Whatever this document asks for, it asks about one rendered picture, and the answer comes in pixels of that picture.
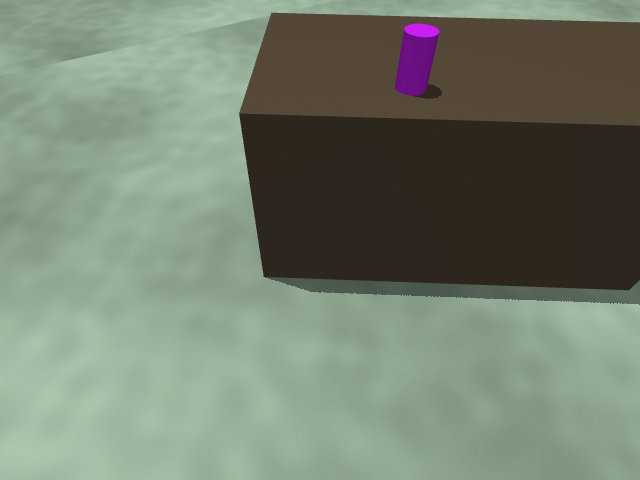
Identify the can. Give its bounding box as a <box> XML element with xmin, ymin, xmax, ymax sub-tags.
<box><xmin>395</xmin><ymin>24</ymin><xmax>439</xmax><ymax>96</ymax></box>

